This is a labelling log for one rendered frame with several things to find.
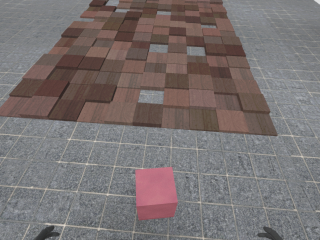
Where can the robot left hand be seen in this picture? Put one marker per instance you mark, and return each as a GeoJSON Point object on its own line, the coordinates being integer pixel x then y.
{"type": "Point", "coordinates": [46, 233]}

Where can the robot right hand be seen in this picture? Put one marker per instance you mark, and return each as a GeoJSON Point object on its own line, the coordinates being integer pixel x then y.
{"type": "Point", "coordinates": [271, 234]}

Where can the carton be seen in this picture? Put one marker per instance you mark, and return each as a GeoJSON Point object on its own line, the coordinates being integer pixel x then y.
{"type": "Point", "coordinates": [156, 195]}

